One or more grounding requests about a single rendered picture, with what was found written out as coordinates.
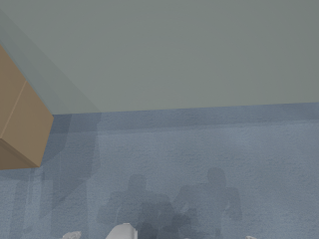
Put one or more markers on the left robot thigh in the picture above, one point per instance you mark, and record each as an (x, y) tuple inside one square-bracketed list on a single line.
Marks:
[(123, 231)]

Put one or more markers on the cupboard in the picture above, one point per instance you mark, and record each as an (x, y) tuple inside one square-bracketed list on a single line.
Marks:
[(25, 122)]

